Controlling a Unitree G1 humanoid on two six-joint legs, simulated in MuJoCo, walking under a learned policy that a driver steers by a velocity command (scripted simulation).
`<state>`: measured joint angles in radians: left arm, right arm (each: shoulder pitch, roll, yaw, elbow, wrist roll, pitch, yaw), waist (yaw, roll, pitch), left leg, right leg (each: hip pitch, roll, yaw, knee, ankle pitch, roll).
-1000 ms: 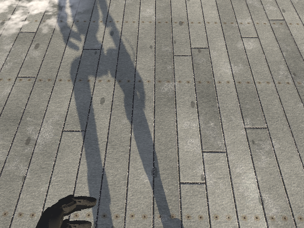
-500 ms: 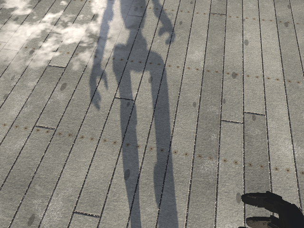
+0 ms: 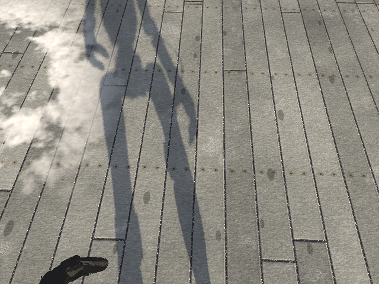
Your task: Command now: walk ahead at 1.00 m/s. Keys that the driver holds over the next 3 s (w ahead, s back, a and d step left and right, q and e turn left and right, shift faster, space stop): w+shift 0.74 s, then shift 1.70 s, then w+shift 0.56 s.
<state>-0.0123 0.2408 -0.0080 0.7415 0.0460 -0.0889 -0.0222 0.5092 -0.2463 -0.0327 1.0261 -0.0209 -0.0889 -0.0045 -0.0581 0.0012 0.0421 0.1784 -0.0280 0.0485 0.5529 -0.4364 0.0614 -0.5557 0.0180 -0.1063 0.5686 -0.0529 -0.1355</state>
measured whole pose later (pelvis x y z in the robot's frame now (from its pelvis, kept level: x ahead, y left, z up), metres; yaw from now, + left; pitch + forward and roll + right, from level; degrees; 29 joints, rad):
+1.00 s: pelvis +0.95 -0.01 +0.02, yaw +0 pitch +1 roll +0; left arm 0.10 0.26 0.01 0.84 0.01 -0.10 -0.04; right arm 0.32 -0.24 -0.02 0.97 0.02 -0.09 0.00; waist -0.01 0.00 0.07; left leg -0.30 -0.04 -0.10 1.30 -0.51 0.00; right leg -0.45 0.05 -0.09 0.52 -0.08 -0.09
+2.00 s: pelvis +1.12 +0.04 +0.03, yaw +0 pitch -1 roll +0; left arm 0.27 0.19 0.02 1.11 0.01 -0.01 0.04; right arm 0.09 -0.21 -0.05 1.04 0.00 0.02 -0.03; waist 0.01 0.01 0.02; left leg -0.33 -0.01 0.00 0.52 -0.19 0.02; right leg -0.15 -0.02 -0.06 0.52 -0.36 0.01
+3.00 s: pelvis +1.34 +0.12 +0.04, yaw +0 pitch +2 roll +1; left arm 0.12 0.23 0.06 0.87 0.04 -0.05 -0.06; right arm 0.46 -0.18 -0.04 1.09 -0.03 -0.10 0.01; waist -0.04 -0.03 -0.05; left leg -0.03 -0.05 0.11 0.29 -0.29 0.05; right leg -0.72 -0.12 -0.02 1.14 -0.10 -0.06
